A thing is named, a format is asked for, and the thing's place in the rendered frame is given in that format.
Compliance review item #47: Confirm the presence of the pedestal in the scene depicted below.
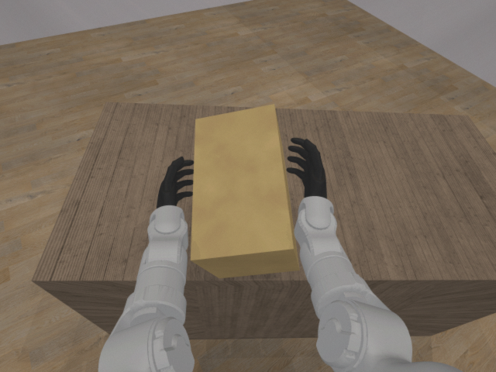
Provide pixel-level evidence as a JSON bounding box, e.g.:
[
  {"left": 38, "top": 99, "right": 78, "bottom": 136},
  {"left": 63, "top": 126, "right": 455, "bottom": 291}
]
[{"left": 31, "top": 102, "right": 496, "bottom": 339}]

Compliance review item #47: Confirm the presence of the left robot hand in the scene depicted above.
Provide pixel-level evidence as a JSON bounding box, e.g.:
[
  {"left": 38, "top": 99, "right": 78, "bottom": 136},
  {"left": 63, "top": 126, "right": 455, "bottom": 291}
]
[{"left": 157, "top": 157, "right": 194, "bottom": 208}]

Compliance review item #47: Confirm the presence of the robot left forearm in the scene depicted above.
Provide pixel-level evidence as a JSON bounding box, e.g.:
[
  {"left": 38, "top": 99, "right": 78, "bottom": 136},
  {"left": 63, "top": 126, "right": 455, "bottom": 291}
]
[{"left": 98, "top": 205, "right": 188, "bottom": 372}]

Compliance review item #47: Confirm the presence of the robot right upper arm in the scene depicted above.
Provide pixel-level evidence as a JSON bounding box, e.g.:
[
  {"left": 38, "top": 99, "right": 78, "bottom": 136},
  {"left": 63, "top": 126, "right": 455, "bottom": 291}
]
[{"left": 316, "top": 298, "right": 463, "bottom": 372}]

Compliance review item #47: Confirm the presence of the robot left upper arm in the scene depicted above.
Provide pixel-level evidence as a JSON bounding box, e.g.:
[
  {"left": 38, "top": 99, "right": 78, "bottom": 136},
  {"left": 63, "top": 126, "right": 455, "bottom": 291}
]
[{"left": 98, "top": 315, "right": 195, "bottom": 372}]

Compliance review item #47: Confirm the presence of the robot right forearm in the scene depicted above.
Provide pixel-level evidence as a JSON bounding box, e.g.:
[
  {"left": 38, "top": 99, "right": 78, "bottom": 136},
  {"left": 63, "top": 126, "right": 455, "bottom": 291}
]
[{"left": 294, "top": 196, "right": 390, "bottom": 320}]

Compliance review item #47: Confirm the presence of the carton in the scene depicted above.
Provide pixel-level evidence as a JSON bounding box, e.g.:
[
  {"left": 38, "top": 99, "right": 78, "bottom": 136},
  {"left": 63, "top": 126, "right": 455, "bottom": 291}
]
[{"left": 191, "top": 104, "right": 300, "bottom": 278}]

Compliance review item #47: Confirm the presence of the right robot hand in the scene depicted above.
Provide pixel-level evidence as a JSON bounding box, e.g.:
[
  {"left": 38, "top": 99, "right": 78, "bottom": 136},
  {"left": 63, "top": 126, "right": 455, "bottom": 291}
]
[{"left": 287, "top": 138, "right": 327, "bottom": 198}]

